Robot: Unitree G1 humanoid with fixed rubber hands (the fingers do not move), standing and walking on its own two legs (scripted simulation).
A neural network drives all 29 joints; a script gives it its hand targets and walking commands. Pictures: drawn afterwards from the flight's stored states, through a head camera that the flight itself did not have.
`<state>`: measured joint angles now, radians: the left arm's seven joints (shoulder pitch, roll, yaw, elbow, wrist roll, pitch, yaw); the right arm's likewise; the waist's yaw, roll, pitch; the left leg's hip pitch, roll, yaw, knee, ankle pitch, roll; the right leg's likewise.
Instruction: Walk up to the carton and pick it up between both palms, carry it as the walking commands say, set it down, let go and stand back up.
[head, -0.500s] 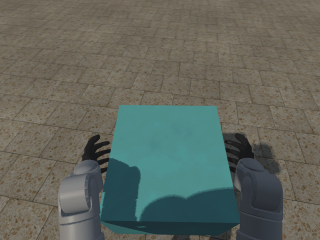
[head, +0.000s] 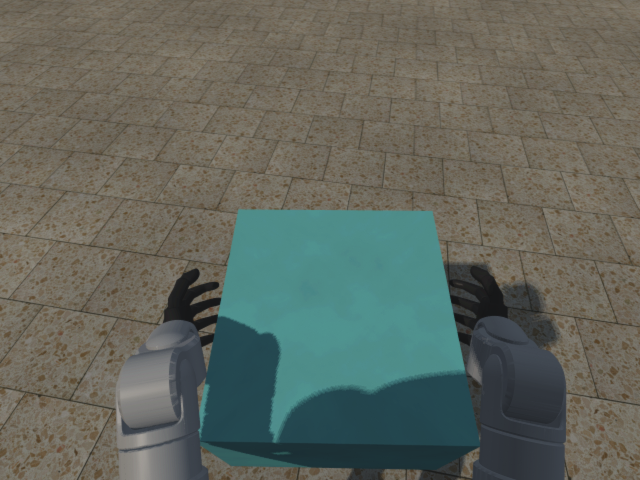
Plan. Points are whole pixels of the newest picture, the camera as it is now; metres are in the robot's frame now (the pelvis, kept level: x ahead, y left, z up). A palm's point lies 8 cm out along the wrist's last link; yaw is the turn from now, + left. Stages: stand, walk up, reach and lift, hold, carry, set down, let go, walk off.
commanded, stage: carry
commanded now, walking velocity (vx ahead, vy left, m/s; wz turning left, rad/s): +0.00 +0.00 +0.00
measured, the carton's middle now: (334, 335) +0.31 -0.01 -0.01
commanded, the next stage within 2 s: hold in 1.52 s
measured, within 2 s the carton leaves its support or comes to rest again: neither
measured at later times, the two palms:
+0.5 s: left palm (179, 373) +0.22 +0.16 +0.08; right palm (504, 368) +0.22 -0.18 +0.07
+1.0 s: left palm (173, 399) +0.19 +0.16 +0.08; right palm (514, 392) +0.20 -0.18 +0.08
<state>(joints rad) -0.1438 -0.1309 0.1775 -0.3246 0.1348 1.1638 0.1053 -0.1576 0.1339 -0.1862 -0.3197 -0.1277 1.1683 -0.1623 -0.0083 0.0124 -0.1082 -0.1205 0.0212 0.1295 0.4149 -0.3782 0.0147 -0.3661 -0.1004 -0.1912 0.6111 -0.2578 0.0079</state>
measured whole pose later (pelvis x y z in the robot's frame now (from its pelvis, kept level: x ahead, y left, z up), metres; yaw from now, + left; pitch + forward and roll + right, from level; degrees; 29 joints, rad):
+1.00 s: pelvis -0.07 -0.01 -0.01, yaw +1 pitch +2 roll +0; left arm -0.17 -0.13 0.21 -0.25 0.15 1.18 0.10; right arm -0.18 0.13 -0.18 -0.25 -0.15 1.18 -0.16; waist -0.01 0.01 -0.10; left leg -0.22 0.01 0.12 0.54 -0.36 0.02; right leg -0.40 -0.08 -0.18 0.52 -0.15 -0.03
